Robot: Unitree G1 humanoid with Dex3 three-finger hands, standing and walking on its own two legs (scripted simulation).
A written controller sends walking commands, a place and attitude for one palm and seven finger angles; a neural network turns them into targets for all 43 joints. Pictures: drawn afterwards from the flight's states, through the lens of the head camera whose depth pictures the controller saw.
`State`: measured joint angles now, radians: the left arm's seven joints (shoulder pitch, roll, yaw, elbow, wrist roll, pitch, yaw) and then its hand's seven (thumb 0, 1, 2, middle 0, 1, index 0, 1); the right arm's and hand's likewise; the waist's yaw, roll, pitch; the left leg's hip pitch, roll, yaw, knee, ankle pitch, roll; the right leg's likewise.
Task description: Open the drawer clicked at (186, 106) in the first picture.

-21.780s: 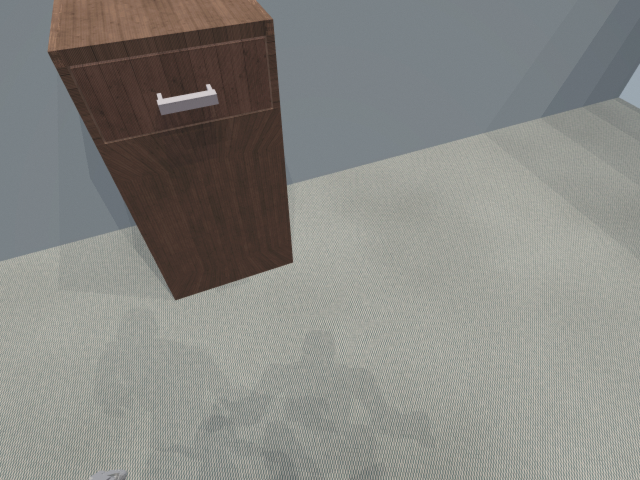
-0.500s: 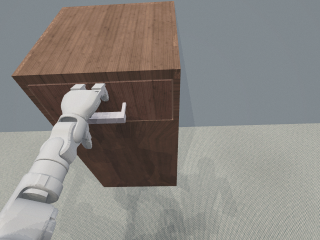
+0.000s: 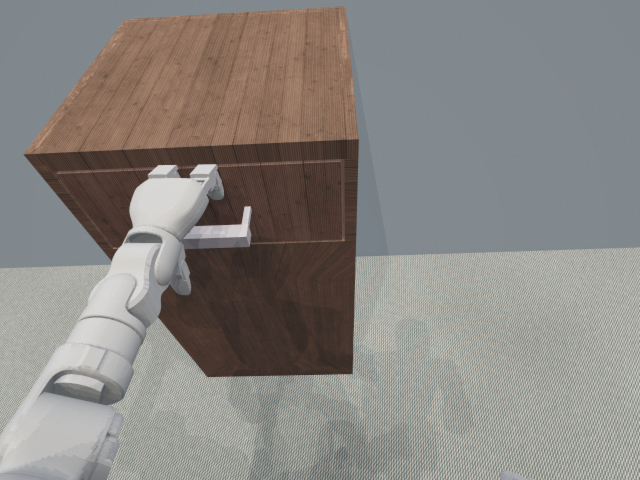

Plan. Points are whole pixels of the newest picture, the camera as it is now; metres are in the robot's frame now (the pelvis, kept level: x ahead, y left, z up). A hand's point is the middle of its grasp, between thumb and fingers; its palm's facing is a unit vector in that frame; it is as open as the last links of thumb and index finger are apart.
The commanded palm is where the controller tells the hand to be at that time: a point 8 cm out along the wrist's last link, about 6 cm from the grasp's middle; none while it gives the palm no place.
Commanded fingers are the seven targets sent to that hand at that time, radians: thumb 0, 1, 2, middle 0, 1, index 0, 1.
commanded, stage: move the hooked fingers above the handle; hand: left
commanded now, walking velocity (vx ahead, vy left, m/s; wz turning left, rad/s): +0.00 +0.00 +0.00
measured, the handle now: (209, 225) +0.48 +0.21 +0.02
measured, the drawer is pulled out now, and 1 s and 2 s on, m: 0.00 0.00 0.00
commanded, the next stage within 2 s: lower the fingers behind the handle in 0.42 s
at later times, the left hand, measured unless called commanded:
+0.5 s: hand (190, 221) +0.43 +0.21 +0.08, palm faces -0.02 +0.00 -1.00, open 13.8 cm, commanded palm +0.41 +0.21 +0.14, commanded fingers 0.00 -0.50 0.30 -0.30 -1.20 -0.30 -1.20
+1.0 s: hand (184, 239) +0.42 +0.22 +0.05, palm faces -0.03 -0.01 -1.00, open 13.8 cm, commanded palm +0.40 +0.22 +0.10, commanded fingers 0.00 -0.50 0.30 -0.30 -1.20 -0.30 -1.20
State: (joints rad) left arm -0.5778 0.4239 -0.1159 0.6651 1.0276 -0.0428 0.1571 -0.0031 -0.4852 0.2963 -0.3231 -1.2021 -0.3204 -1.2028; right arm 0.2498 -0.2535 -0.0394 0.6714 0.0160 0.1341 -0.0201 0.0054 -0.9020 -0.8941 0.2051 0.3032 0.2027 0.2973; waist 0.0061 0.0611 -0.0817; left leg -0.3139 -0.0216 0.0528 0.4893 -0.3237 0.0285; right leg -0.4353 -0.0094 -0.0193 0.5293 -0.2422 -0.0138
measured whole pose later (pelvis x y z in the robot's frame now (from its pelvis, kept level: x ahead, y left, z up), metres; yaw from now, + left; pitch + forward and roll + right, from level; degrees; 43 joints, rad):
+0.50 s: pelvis +0.00 -0.01 +0.00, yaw +0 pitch +9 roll +1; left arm -0.65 0.43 -0.11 0.76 1.03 -0.02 0.17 0.00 -0.48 0.30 -0.32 -1.21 -0.32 -1.20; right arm 0.25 -0.26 -0.04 0.68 0.02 0.13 -0.03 0.01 -0.90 -0.89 0.20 0.30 0.20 0.30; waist -0.01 0.06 -0.08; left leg -0.33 -0.02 0.05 0.49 -0.33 0.02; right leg -0.46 0.00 -0.02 0.54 -0.25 -0.02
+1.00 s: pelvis +0.00 +0.00 +0.00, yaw +0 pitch +11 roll +0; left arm -0.60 0.43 -0.09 0.79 1.05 -0.05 0.23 0.00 -0.48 0.30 -0.32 -1.20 -0.32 -1.20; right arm 0.27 -0.26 -0.06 0.69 0.01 0.12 -0.02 0.00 -0.90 -0.89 0.21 0.30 0.20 0.30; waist -0.01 0.05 -0.10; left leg -0.40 -0.01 0.05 0.55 -0.35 0.02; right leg -0.51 0.00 -0.03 0.57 -0.26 -0.02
